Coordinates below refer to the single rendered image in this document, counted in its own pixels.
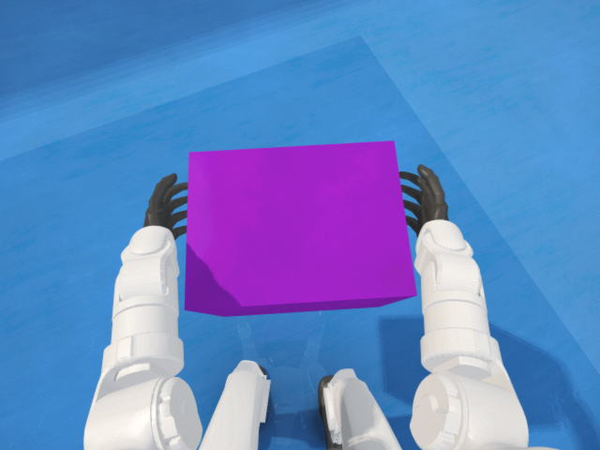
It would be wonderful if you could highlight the robot right forearm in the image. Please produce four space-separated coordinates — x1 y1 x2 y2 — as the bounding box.
414 219 529 443

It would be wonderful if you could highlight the robot left foot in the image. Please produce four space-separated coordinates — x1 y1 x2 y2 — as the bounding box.
258 365 267 380

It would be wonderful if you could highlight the left robot hand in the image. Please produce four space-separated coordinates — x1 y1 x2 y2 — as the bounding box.
143 173 188 241

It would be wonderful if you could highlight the right robot upper arm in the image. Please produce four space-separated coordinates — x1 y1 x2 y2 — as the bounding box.
410 371 559 450

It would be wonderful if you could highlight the robot foot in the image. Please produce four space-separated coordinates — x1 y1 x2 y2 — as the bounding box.
258 365 267 380
318 375 343 450

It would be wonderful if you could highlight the robot left forearm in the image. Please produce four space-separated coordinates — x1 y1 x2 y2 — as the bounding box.
83 226 184 450

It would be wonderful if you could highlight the left robot upper arm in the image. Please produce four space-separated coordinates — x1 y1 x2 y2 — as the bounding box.
85 376 203 450

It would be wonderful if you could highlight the right robot hand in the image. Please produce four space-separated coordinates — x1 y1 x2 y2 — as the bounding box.
399 164 449 238

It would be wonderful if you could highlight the carton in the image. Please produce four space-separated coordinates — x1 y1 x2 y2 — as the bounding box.
185 141 417 317

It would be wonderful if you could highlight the robot right foot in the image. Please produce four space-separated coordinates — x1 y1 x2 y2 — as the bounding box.
318 375 343 450

